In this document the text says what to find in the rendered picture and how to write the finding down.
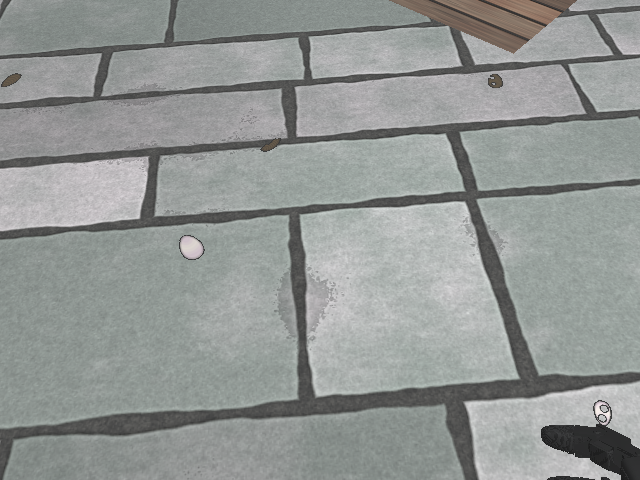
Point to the right robot hand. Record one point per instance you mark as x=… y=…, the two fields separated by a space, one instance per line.
x=604 y=446

